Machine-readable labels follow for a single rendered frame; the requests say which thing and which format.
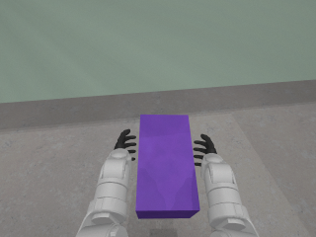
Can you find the robot left upper arm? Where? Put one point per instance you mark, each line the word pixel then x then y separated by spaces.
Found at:
pixel 103 230

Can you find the robot right hand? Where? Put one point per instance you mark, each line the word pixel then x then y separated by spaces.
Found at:
pixel 208 144

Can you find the robot right forearm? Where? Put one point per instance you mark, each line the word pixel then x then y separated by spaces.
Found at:
pixel 225 206

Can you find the robot left forearm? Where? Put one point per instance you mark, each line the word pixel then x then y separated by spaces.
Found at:
pixel 109 203

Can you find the robot left hand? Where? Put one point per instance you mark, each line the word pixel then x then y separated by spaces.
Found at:
pixel 122 139

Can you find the carton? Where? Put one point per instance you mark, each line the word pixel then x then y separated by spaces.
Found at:
pixel 166 184

